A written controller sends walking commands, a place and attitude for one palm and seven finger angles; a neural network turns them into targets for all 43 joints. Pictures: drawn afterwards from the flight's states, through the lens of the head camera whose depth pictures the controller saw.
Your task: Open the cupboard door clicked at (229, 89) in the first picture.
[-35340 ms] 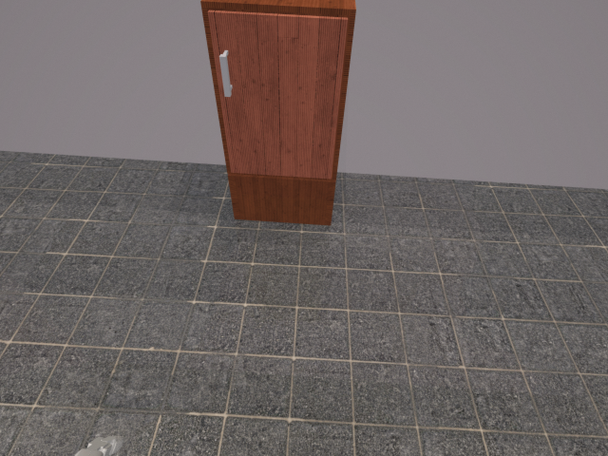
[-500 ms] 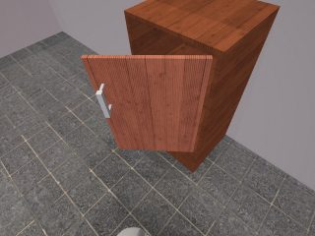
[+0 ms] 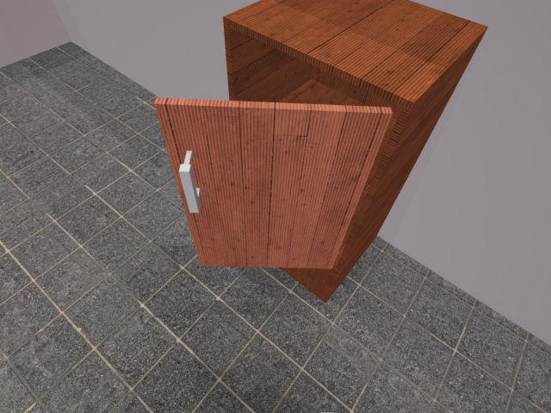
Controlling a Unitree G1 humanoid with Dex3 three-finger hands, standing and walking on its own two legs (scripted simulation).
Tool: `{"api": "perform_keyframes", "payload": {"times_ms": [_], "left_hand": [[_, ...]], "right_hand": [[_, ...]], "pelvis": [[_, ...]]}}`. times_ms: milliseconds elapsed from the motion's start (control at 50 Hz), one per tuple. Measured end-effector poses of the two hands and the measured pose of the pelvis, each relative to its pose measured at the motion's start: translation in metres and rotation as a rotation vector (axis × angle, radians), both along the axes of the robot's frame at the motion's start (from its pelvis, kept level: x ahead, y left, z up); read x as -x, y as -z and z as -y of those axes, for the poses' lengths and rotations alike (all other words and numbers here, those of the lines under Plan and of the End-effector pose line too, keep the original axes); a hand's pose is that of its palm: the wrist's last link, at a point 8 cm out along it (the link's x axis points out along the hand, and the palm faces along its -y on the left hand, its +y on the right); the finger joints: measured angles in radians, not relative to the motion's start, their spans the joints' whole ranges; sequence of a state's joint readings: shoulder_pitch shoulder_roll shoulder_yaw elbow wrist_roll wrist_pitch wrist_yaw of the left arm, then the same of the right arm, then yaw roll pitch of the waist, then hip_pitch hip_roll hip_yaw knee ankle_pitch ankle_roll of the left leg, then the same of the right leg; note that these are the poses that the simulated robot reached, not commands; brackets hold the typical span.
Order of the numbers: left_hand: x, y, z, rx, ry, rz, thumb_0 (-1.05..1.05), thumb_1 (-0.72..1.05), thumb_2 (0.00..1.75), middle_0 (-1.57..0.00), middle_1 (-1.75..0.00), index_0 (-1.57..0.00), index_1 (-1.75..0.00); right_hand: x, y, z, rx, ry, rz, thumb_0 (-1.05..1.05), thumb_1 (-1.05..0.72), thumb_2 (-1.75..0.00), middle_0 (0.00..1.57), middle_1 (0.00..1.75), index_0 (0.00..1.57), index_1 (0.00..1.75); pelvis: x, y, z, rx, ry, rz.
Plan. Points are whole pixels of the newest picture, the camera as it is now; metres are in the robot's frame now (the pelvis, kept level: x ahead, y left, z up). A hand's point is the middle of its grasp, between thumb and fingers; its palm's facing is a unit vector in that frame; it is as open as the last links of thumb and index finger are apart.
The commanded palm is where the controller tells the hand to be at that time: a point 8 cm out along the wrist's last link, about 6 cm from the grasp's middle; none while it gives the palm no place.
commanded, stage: come to a stop and stand still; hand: left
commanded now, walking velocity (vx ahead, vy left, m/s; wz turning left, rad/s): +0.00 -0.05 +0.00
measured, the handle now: (191, 182) +0.54 +0.20 -0.05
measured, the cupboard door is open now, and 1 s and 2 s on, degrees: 39 39 39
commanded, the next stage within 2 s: look again from close up in 0.60 s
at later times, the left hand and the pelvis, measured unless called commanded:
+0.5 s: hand out of the picture +0.00 +0.11 -0.18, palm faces +0.07 -0.98 -0.19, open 7.2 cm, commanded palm none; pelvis -0.02 -0.06 +0.00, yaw +1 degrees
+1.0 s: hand out of the picture -0.04 +0.12 -0.17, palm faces +0.04 -0.98 -0.19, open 7.4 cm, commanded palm none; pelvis -0.04 -0.04 +0.00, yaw +1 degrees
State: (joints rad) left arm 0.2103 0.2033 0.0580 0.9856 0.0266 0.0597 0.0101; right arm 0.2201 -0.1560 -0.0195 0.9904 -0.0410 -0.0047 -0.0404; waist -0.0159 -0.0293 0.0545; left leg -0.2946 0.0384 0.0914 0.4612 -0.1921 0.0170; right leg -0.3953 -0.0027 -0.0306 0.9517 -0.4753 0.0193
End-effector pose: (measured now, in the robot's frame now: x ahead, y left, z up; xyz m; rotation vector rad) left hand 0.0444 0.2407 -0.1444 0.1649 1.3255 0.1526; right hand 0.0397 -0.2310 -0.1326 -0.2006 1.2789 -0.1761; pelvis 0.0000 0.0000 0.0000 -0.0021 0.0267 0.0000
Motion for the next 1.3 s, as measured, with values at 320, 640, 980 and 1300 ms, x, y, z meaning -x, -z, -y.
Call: {"api": "perform_keyframes", "payload": {"times_ms": [320, 640, 980, 1300], "left_hand": [[0.006, -0.014, 0.065, -0.034, 0.006, 0.104, 0.0, 0.94, 0.9, -0.2, -0.29, -0.21, -0.3], [0.094, 0.002, 0.104, 0.061, -0.069, -0.1, 0.01, 0.92, 0.9, -0.2, -0.29, -0.2, -0.3], [0.099, 0.0, 0.075, 0.016, -0.037, -0.052, 0.01, 0.91, 0.9, -0.2, -0.29, -0.2, -0.3], [0.076, -0.001, 0.045, 0.007, -0.01, -0.025, 0.01, 0.93, 0.9, -0.2, -0.29, -0.2, -0.3]], "right_hand": [[0.069, 0.02, 0.049, -0.076, 0.067, -0.146, 0.0, -0.91, -0.9, 0.2, 0.3, 0.19, 0.29], [0.057, 0.012, 0.051, -0.053, 0.007, -0.108, 0.01, -0.94, -0.89, 0.2, 0.3, 0.2, 0.29], [0.084, 0.02, 0.026, -0.094, 0.02, -0.075, 0.01, -0.93, -0.9, 0.2, 0.3, 0.19, 0.29], [0.106, 0.016, -0.007, -0.112, 0.025, -0.147, 0.0, -0.91, -0.89, 0.2, 0.3, 0.2, 0.29]], "pelvis": [[0.015, 0.001, 0.055, -0.012, -0.023, 0.03], [0.022, -0.003, 0.067, -0.012, -0.014, 0.058], [0.036, 0.002, 0.046, 0.006, -0.011, 0.048], [0.035, 0.0, 0.025, -0.005, -0.001, 0.041]]}}
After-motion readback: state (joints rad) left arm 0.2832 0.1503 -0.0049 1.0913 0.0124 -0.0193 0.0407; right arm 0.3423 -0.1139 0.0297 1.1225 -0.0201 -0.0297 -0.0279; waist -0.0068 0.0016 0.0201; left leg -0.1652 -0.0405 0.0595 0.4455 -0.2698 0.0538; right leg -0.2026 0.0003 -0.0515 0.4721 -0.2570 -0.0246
